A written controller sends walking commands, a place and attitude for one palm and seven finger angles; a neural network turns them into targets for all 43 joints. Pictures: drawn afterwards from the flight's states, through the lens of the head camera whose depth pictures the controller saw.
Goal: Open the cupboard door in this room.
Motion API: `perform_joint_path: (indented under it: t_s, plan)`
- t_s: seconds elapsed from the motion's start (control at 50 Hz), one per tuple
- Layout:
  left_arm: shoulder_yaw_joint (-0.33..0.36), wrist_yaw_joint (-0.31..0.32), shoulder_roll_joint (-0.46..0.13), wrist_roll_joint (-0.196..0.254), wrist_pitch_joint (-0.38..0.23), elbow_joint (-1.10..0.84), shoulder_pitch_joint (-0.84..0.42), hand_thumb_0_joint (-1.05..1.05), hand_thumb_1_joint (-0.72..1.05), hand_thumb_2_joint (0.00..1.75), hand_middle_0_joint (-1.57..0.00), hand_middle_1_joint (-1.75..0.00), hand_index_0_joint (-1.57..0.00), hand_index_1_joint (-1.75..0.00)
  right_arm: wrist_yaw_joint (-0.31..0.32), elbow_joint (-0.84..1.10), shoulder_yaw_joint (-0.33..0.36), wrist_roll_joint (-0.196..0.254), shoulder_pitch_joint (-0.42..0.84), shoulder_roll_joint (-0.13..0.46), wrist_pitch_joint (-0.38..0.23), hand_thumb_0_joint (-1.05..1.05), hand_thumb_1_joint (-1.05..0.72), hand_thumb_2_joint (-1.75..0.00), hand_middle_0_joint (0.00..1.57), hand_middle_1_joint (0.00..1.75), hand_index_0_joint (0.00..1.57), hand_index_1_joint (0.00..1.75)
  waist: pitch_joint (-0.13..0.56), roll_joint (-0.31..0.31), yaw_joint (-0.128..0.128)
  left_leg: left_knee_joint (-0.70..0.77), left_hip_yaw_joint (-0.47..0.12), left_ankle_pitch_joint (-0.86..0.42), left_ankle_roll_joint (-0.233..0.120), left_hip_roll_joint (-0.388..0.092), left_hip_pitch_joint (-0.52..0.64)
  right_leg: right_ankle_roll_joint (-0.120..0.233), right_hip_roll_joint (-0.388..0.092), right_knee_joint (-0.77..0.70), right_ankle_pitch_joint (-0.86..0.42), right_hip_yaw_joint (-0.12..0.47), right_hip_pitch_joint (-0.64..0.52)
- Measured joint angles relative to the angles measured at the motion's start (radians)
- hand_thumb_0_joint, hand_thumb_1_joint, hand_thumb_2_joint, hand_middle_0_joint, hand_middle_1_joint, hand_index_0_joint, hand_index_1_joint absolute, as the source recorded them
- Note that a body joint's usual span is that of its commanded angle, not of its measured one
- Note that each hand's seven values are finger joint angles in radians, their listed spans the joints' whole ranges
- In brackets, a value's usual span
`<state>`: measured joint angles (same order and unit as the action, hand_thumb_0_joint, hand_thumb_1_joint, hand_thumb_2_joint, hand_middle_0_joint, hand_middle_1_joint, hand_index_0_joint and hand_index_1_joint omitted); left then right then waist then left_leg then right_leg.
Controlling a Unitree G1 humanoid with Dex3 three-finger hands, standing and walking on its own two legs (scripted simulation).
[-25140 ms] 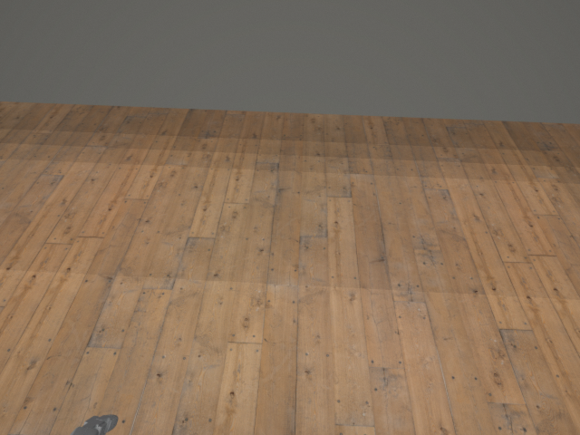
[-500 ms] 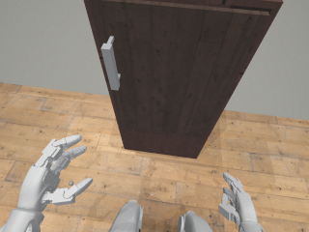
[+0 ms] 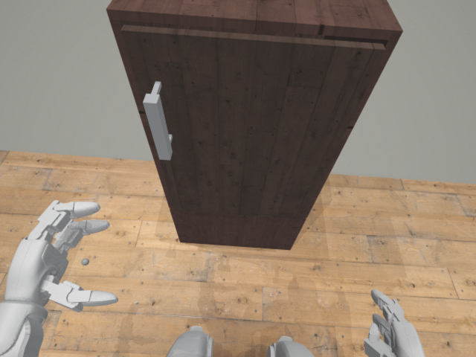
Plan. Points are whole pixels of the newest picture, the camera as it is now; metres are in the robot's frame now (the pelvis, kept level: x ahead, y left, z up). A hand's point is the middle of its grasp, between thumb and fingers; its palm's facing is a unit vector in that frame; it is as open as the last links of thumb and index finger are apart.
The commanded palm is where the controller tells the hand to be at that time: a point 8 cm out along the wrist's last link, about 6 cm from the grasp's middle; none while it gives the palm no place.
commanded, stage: raise the hand with hooked fingers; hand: left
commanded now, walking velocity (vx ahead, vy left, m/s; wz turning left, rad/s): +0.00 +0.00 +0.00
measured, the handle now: (161, 122) +0.53 +0.19 +0.05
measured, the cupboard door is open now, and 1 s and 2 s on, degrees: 0 0 0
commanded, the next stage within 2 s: move the hooked fingers beside the handle in 0.90 s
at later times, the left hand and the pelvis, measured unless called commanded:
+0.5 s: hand (58, 220) +0.30 +0.29 +0.07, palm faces +0.01 -1.00 -0.04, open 13.9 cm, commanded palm +0.27 +0.33 +0.07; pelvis +0.01 +0.01 +0.01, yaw +0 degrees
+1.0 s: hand (61, 224) +0.29 +0.28 +0.07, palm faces +0.02 -1.00 -0.04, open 13.9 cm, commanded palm +0.27 +0.33 +0.07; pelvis +0.00 +0.01 +0.01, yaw +0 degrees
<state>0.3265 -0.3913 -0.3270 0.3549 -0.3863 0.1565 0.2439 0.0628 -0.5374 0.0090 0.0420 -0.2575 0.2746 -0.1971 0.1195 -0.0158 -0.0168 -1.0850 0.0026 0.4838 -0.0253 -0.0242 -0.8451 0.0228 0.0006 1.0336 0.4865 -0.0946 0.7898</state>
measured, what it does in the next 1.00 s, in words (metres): stands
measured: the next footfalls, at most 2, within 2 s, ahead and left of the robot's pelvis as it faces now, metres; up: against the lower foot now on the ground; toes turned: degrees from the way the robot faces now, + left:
none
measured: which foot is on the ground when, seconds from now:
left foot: down 0.00-1.00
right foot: down 0.00-1.00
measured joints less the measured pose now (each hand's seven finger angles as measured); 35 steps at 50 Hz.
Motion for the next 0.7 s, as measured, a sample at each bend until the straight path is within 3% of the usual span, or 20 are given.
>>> perform_joint_path:
  t_s: [0.22,0.46,0.7]
  plan:
    - [0.051,-0.073,-0.049,0.012,0.053,0.126,-0.137,-0.01,-0.47,0.32,-0.30,-1.18,-0.30,-1.18,-0.003,0.016,-0.046,0.000,0.014,-0.016,0.009,0.01,-0.91,-0.90,0.20,0.30,0.20,0.30,-0.008,-0.006,0.017,0.028,-0.005,-0.009,-0.005,0.003,0.029,-0.006,0.000,-0.040,-0.014,-0.005,-0.036]
    - [0.110,-0.125,-0.105,0.018,0.080,0.247,-0.262,-0.01,-0.50,0.31,-0.30,-1.20,-0.30,-1.20,0.006,-0.009,-0.046,0.002,-0.013,0.000,0.023,0.01,-0.91,-0.90,0.20,0.30,0.21,0.30,-0.019,-0.003,0.007,0.062,0.003,-0.021,-0.010,0.004,0.049,-0.011,0.000,-0.077,-0.031,0.004,-0.055]
    - [0.110,-0.116,-0.089,0.014,0.055,0.232,-0.237,-0.01,-0.50,0.30,-0.30,-1.20,-0.30,-1.20,-0.004,-0.008,-0.026,-0.002,-0.035,0.010,0.029,0.01,-0.91,-0.90,0.20,0.30,0.20,0.30,-0.019,0.002,-0.009,0.081,0.016,-0.027,-0.015,0.004,0.058,-0.017,0.000,-0.093,-0.040,0.018,-0.058]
